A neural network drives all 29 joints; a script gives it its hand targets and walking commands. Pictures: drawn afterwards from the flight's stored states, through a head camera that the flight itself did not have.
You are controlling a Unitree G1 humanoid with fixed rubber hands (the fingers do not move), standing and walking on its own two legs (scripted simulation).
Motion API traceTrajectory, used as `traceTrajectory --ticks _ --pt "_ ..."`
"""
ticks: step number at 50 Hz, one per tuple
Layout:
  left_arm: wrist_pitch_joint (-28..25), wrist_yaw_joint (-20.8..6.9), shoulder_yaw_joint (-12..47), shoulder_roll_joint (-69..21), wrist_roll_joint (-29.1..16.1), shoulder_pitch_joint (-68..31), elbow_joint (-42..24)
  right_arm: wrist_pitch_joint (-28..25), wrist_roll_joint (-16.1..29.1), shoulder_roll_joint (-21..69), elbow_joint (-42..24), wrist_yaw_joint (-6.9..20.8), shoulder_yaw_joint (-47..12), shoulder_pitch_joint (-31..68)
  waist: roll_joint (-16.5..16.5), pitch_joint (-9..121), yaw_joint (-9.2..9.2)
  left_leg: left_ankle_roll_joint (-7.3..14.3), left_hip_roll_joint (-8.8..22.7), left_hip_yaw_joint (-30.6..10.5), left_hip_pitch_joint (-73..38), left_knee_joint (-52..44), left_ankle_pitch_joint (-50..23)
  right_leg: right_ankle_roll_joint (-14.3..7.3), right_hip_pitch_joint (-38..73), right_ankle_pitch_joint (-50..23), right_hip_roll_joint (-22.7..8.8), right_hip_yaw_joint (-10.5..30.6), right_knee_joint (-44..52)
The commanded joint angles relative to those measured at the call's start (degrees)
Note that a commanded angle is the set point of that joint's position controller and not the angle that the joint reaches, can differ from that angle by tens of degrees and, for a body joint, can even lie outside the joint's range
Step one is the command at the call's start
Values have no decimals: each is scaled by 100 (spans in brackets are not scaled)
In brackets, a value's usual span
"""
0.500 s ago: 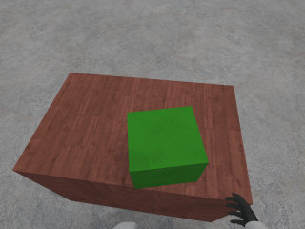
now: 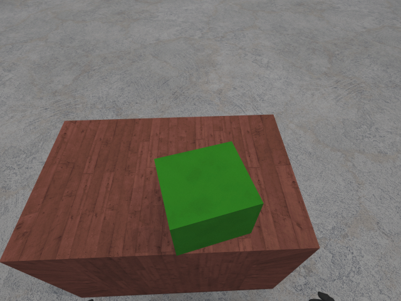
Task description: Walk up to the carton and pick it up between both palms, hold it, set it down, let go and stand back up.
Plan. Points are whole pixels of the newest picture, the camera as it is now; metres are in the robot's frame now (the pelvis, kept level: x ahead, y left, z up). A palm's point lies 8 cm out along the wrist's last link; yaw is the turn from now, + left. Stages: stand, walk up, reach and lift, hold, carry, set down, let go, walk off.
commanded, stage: walk up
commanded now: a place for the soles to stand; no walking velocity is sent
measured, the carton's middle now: (204, 197) +0.39 +0.00 -0.11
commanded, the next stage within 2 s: reach and lift in 1.32 s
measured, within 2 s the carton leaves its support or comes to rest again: neither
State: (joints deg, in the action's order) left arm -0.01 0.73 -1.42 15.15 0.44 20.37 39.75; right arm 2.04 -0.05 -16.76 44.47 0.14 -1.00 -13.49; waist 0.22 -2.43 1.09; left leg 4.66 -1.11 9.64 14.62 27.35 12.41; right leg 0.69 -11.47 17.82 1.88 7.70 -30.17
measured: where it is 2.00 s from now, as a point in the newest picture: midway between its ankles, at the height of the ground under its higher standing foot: outside the picture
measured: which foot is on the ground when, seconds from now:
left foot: down 0.00-1.00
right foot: down 0.00-1.00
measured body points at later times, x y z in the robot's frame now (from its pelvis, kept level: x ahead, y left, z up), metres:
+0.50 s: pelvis +0.00 +0.00 -0.01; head +0.02 -0.01 +0.44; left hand +0.09 +0.27 -0.12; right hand +0.09 -0.28 -0.13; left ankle +0.03 +0.07 -0.74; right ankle -0.02 -0.13 -0.74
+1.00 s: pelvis -0.01 +0.02 -0.01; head +0.00 +0.00 +0.44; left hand +0.08 +0.28 -0.12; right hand +0.05 -0.27 -0.13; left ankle +0.03 +0.07 -0.74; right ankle -0.02 -0.13 -0.74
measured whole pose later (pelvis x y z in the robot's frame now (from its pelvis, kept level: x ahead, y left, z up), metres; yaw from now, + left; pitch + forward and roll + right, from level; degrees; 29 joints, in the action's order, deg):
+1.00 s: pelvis -0.01 +0.02 -0.01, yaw -5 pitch -2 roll +1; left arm 0.3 1.4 0.3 15.6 0.9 21.4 39.0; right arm 3.7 -0.6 -19.6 42.5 0.9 -0.9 -15.4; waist 1.3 -4.1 1.3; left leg 6.0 0.3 14.9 15.6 32.7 15.6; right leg 1.9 -14.6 19.4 1.7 10.1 -36.2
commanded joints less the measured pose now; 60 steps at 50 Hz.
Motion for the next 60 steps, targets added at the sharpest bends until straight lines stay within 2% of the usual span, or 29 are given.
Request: traceTrajectory --ticks 1,4,7,9,10,12,16,17,21,23,24,25,26,29,31,32,33,34,36,38,40,42,45,50,52,53,54,56,60 --pt "-141 52 -229 756 33 425 -280 -145 -3 -834 -480 -35 267 201 107 321 -109 27 1203 -1380 -274 -992 985 -273 -337 -169 -287 257 289" --pt "-171 66 -229 754 55 354 -247 -147 -28 -855 -441 -39 297 196 -146 150 -65 83 1157 -1139 -445 -781 695 -266 -589 -441 -300 320 313" --pt "-167 81 -249 832 11 395 -270 -122 -46 -923 -468 -40 311 115 232 71 -10 9 1083 -958 -617 -718 561 -264 -815 -521 -328 500 253" --pt "-171 104 -185 771 17 528 -188 -105 -43 -966 -434 -49 288 -36 138 293 -13 51 1147 -1050 -665 -683 477 -272 -694 -551 -321 546 223" --pt "-180 101 -181 758 23 456 -208 -98 -59 -929 -412 -44 308 29 -188 153 -73 87 1107 -940 -637 -541 371 -283 -746 -556 -353 497 290" --pt "-188 113 -217 854 43 394 -246 -84 -81 -936 -439 -56 288 -25 -234 116 20 62 1065 -832 -747 -347 91 -300 -831 -919 -415 687 260" --pt "-169 104 -206 923 13 446 -285 -82 -55 -919 -467 -29 262 -1 -252 290 -12 37 1017 -824 -896 -266 2 -340 -860 -924 -450 805 176" --pt "-153 113 -198 915 30 385 -286 -66 -81 -918 -452 -35 274 52 -77 167 -12 73 1072 -809 -812 -277 -11 -326 -942 -975 -443 839 140" --pt "-127 88 -206 907 24 376 -363 -42 -83 -987 -461 -38 289 80 -301 144 -59 63 1069 -835 -830 -223 55 -299 -981 -835 -384 762 137" --pt "-177 131 -199 1023 18 414 -334 -4 -45 -1013 -498 4 289 99 -264 175 0 -11 862 -681 -809 21 -161 -411 -955 -1255 -575 1079 214" --pt "-179 143 -218 1125 22 399 -347 -11 -62 -949 -555 19 280 70 -486 174 -11 -48 793 -741 -849 122 -240 -486 -1046 -1137 -651 1315 310" --pt "-168 137 -222 1114 38 344 -435 2 -67 -963 -522 31 287 5 -266 113 -23 -72 796 -683 -819 142 -320 -513 -1148 -1099 -724 1386 320" --pt "-145 139 -250 1107 29 242 -436 -6 -87 -892 -500 27 249 86 -432 77 -37 -59 777 -730 -824 91 -453 -508 -1120 -1246 -693 1249 311" --pt "-156 153 -214 1135 32 168 -529 -24 -62 -972 -612 33 288 51 -396 241 14 35 936 -813 -977 67 -658 -449 -1136 -1276 -526 1038 65" --pt "-112 148 -193 978 16 214 -581 2 -93 -1093 -580 31 329 -54 82 259 -4 213 1159 -856 -855 -206 -483 -331 -987 -945 -289 535 -388" --pt "-105 154 -179 944 35 273 -616 6 -64 -1102 -570 23 307 -84 0 343 -13 338 1323 -948 -768 -265 -653 -268 -816 -953 -195 389 -568" --pt "-97 152 -178 924 31 313 -599 8 -83 -1102 -597 23 340 -58 -82 511 -14 431 1452 -1063 -765 -328 -549 -232 -756 -743 -139 225 -763" --pt "-80 154 -163 863 25 378 -592 35 -64 -1100 -604 8 337 8 206 395 -39 517 1539 -1019 -644 -394 -390 -186 -750 -458 -135 110 -770" --pt "-59 140 -170 882 44 243 -672 74 -62 -1119 -614 34 301 14 154 132 21 558 1571 -1114 -290 -508 190 -231 -823 -80 -128 39 -796" --pt "-66 131 -161 849 37 337 -601 66 -60 -1167 -625 35 324 78 235 8 -72 322 1476 -947 -143 -532 546 -259 -655 -248 -266 154 -446" --pt "-62 131 -165 982 72 170 -647 90 -69 -1144 -671 66 328 31 -64 -60 -5 151 1205 -808 -137 -449 807 -321 -777 -317 -329 342 -222" --pt "-71 123 -166 1014 55 175 -608 85 -42 -1152 -672 52 299 -43 35 -157 21 -41 1183 -926 -219 -594 1126 -353 -982 -121 -321 478 -132" --pt "-105 128 -141 1003 58 254 -583 42 -72 -1216 -690 43 326 -112 -197 51 22 51 1188 -870 -446 -584 1167 -274 -925 -197 -256 337 -125" --pt "-95 130 -129 944 55 289 -549 62 -78 -1210 -658 23 325 -95 106 -115 12 70 1322 -889 -333 -841 1424 -267 -1031 -84 -224 231 -209" --pt "-103 112 -155 998 50 408 -509 98 -19 -1305 -619 18 361 -212 -93 100 10 109 1430 -963 -403 -818 1540 -248 -938 -22 -169 102 -338" --pt "-105 123 -133 971 53 371 -514 98 -60 -1254 -580 12 343 -228 -259 -79 8 118 1351 -850 -274 -749 1459 -267 -923 -97 -206 135 -248" --pt "-107 129 -128 939 70 529 -505 80 -74 -1198 -638 8 344 -150 16 5 -39 124 1313 -870 -332 -695 1415 -285 -934 -69 -243 267 -201" --pt "-126 135 -94 890 55 453 -553 78 -103 -1217 -604 31 314 -169 -117 -213 -64 45 1189 -756 -334 -575 1329 -334 -1097 -147 -295 363 -65" --pt "-121 135 -161 1077 71 248 -562 87 -94 -1136 -727 65 305 -156 -158 -242 58 -56 1017 -674 -449 -311 1167 -413 -1414 -82 -400 673 163"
